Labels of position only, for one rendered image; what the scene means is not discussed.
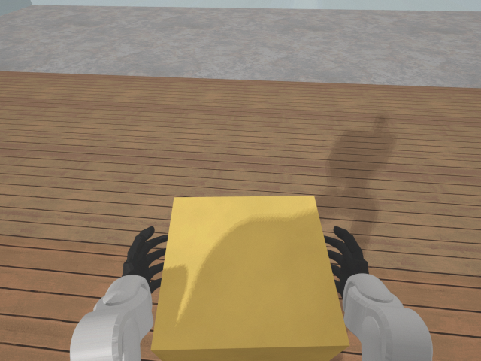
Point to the right robot forearm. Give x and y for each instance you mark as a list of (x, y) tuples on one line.
[(387, 330)]

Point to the right robot hand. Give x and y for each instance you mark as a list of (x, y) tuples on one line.
[(351, 262)]

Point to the carton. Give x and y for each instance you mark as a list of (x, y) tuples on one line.
[(247, 278)]

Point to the left robot hand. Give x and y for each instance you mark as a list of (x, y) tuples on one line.
[(138, 259)]

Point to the left robot forearm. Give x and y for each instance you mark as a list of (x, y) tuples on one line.
[(114, 329)]

